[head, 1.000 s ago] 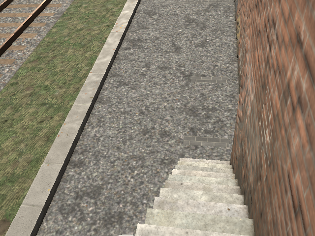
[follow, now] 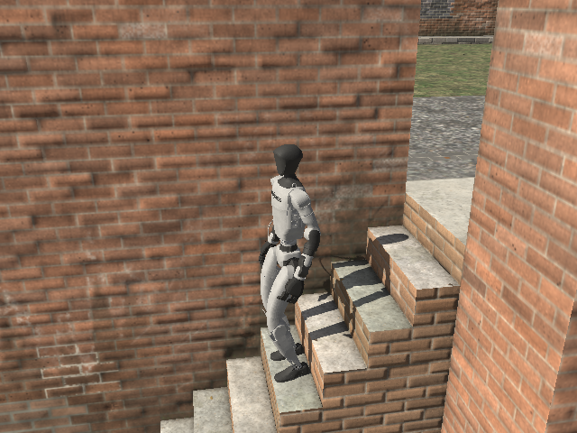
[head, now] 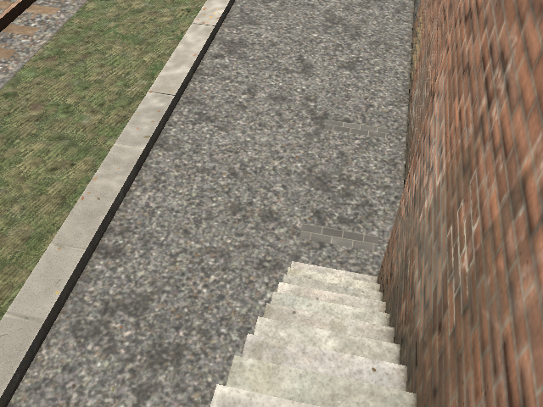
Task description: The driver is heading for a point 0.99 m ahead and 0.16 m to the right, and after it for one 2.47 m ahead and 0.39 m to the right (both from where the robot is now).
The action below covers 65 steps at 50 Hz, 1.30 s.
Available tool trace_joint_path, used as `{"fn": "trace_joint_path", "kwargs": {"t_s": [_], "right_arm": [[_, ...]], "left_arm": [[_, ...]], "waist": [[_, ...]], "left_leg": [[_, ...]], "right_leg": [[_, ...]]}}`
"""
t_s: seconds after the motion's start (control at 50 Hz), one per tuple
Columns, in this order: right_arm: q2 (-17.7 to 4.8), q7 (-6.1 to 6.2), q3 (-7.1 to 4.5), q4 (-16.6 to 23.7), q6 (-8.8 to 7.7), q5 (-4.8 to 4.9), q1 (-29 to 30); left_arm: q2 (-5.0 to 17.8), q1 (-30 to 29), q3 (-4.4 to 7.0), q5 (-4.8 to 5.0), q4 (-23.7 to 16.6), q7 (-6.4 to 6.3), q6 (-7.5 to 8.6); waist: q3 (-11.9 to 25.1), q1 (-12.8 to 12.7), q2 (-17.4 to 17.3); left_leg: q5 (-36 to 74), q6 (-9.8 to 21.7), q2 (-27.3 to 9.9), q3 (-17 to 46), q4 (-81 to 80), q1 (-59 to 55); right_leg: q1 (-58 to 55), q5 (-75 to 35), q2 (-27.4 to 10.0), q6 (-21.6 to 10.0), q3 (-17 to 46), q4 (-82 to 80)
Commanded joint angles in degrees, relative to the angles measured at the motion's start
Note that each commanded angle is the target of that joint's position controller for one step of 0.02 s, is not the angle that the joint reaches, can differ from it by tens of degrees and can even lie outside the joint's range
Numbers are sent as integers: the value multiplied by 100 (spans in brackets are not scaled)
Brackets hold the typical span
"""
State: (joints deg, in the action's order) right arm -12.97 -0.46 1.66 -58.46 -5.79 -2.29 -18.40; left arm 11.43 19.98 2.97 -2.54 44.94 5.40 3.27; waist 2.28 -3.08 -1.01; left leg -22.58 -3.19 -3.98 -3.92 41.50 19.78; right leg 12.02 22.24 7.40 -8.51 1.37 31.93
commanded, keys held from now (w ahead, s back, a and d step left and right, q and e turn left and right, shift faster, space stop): w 1.00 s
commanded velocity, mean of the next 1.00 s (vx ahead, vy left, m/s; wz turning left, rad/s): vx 0.46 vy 0.00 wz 0.00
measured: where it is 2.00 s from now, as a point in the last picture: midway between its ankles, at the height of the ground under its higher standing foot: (337, 401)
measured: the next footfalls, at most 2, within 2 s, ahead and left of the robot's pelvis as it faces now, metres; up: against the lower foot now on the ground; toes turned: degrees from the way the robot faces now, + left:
right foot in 0.76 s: +0.42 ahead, -0.14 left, -0.42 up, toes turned +5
left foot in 1.06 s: +0.68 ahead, +0.00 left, -0.64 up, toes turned +7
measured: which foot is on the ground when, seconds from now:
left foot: down 0.00-0.68, up 0.70-1.00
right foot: down 0.00-0.04, up 0.06-0.74, down 0.76-1.00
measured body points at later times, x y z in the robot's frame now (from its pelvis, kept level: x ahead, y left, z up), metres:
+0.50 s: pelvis +0.17 +0.03 -0.11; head +0.17 +0.04 +0.34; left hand +0.30 +0.26 -0.24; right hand +0.01 -0.17 -0.24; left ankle -0.02 +0.10 -0.72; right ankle +0.33 -0.13 -0.80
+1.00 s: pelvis +0.53 -0.06 -0.51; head +0.53 -0.06 -0.06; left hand +0.35 +0.11 -0.64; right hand +0.77 -0.29 -0.58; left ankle +0.69 +0.04 -1.21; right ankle +0.39 -0.14 -1.15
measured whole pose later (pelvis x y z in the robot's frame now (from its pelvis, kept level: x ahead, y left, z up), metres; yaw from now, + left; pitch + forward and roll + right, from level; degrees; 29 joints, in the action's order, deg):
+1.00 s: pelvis +0.53 -0.06 -0.51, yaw -1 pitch -1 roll -3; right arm -17.9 -2.5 0.3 -45.4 -9.2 -4.6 -3.1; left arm 5.7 42.6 -2.5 -3.3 60.6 -0.6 8.6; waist 1.6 -8.0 -3.8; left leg 27.9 -1.0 -4.3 -2.4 40.4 34.2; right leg 13.4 45.3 10.1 -4.2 0.8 62.2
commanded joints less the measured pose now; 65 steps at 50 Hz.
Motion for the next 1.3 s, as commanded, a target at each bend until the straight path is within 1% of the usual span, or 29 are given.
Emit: {"fn": "trace_joint_path", "kwargs": {"t_s": [0.02,0.06,0.1,0.2,0.28,0.38,0.42,0.44,0.46,0.48,0.5,0.54,0.56,0.6,0.66,0.72,0.74,0.76,0.78,0.8,0.86,0.92,1.02,1.04,1.12,1.14,1.18,1.22,1.3], "right_arm": [[-458,94,-107,68,-219,-48,-477],[-1332,171,-507,-316,-183,-343,-2725],[-1365,-134,-691,-753,-121,-841,-3579],[321,-28,-56,76,70,-706,-137],[-587,165,19,-541,-253,-679,-1413],[-311,160,214,-832,-295,-511,-2580],[-419,256,-109,-633,143,360,-2139],[-239,296,-93,-720,214,304,-2246],[101,151,307,-874,-72,-656,-3128],[182,160,248,-1006,-179,-448,-3057],[-627,321,-246,-909,79,18,-2816],[-110,434,-155,-1103,76,-3,-3094],[830,309,389,-1483,-76,-369,-3865],[659,362,400,-1511,-188,-38,-3575],[-551,61,174,-726,-38,-734,-2116],[-1743,-14,-212,-328,164,-168,-1305],[-1209,-283,-96,-290,321,-436,-1711],[-599,405,-558,131,283,198,54],[133,-323,8,740,95,-58,-2207],[9,-409,-166,1518,-86,-40,-251],[-114,-343,-107,790,-263,-276,-512],[823,-250,220,500,-441,-504,-972],[-831,-316,-183,673,35,-182,-948],[-268,21,-150,658,90,173,-740],[-920,-92,-517,418,298,567,-2363],[-1714,-382,-774,154,202,-853,-2045],[-715,-294,-405,195,108,-1220,-884],[-70,-240,-91,-18,-185,-573,-1009],[-589,-104,-33,126,-568,-726,124]], "left_arm": [[727,-109,221,-79,-256,-161,83],[204,-800,43,-324,-342,-11,244],[-142,-563,-44,29,-377,-195,206],[190,601,-178,-379,435,118,-176],[190,-154,-323,-215,306,447,-242],[412,-1019,-366,-419,140,110,-25],[395,-2242,-146,479,149,-445,-55],[232,-1938,-154,417,274,-457,-83],[268,-1107,-465,-782,470,42,-61],[729,-1164,-252,-846,501,167,-68],[832,-1901,67,391,586,-353,-74],[656,-2091,4,475,591,-515,101],[659,-1451,-420,-779,842,-14,154],[771,-1691,-401,-834,1015,147,246],[771,1185,-483,-807,1786,51,303],[1088,3628,-325,-1260,2742,-113,54],[1028,4283,-388,-1002,3126,-49,103],[1993,3338,-23,681,2628,-618,-29],[1980,3448,-241,-395,2692,-176,225],[1403,2150,-163,-31,2185,-267,310],[-128,2069,-390,-772,2154,-233,255],[-402,661,-541,-399,1087,-535,629],[314,1803,-446,95,988,-555,540],[535,1505,-119,1060,1290,-874,125],[490,1961,-131,319,838,-1044,-161],[-972,2094,-621,-299,484,-342,-22],[-521,1744,-436,-378,804,-103,-142],[287,2152,-97,-314,1450,185,-305],[-295,656,-362,-492,886,288,-160]], "waist": [[-241,186,57],[497,1297,-1545],[-761,1401,-34],[-727,-120,-64],[-902,299,-135],[-1309,786,-102],[-1130,1235,256],[-1119,1124,-119],[-1211,807,-1164],[-1539,942,-537],[-1210,1352,-473],[-1299,1424,-168],[-1845,1449,396],[-1877,1555,1012],[-764,216,841],[-1146,-1320,2577],[-478,-1077,1640],[-332,-1122,738],[2402,278,2158],[518,-356,457],[-1415,458,-228],[-809,1011,727],[-1256,827,147],[-449,733,-420],[1333,687,-226],[922,921,514],[-1776,459,1341],[-1460,-122,248],[-675,-140,104]], "left_leg": [[746,-25,115,-122,-55,-560],[2820,1172,-753,2034,-1025,-3928],[2823,2693,-2255,4156,-1908,-4486],[2147,1190,-498,788,-1650,39],[783,1382,-376,286,-1138,1348],[1385,1507,-799,1397,-127,-1245],[1396,1078,-73,582,476,-499],[1469,1087,-38,661,751,-340],[1188,1337,-818,1806,972,-1073],[1517,1401,-1062,2193,1227,-2622],[1331,1448,-486,1471,1888,-2653],[793,1432,-289,1615,2265,-1813],[401,1221,-1059,2902,2784,-2177],[-635,704,-268,1922,3326,-2205],[-2443,-43,890,317,4602,3009],[-2789,-107,1857,361,8981,2187],[-1923,235,1506,1109,9199,2554],[-4125,594,1986,8,9491,3373],[-1777,573,872,1314,9176,3532],[-1063,366,146,1328,5783,5304],[8,629,-761,1128,3930,3450],[5449,180,25,166,1784,-2893],[4974,483,269,-295,-2019,-3120],[6696,598,-105,30,-2855,-2907],[7219,1981,-2727,2001,-4,-5749],[4930,2980,-2776,2595,-477,-4636],[3093,2648,-2473,2366,-1746,-633],[427,2436,-1436,1145,-980,2637],[-874,1288,-765,-73,-31,3726]], "right_leg": [[952,-390,-1498,-1167,1493,-307],[3489,828,138,-113,524,2295],[6019,1341,496,205,2221,4014],[3254,-3332,-952,191,1290,3055],[1911,-5171,-938,699,603,2189],[4134,-4818,-1061,683,1267,1312],[2716,-5814,-861,578,-305,446],[2443,-5794,-893,490,-258,672],[3603,-5383,-1575,522,1200,1527],[5475,-4738,-1568,424,1457,1110],[5066,-5220,-1255,600,499,840],[4058,-5572,-1447,768,578,638],[4806,-5606,-2082,900,1714,680],[4110,-6258,-2035,769,1355,-1306],[-3599,-7367,-1419,1033,450,428],[-4134,-8310,-1608,547,41,-3633],[-5364,-7890,-1920,353,238,-2393],[-4260,-11592,-2506,647,773,-956],[-7213,-11364,-3344,-551,1041,1084],[-4309,-6520,-3825,-1380,2740,309],[884,-4108,-2796,-1080,2126,-201],[5797,-1473,-173,251,119,1080],[4069,-1509,-386,787,1377,3240],[2869,-1456,-364,314,354,5628],[6437,3047,-546,10,996,9278],[6864,1376,-870,536,1406,9120],[6546,-1397,-1601,708,1829,5148],[3526,-3412,-1295,597,514,4611],[955,-6626,-1291,463,430,2534]]}}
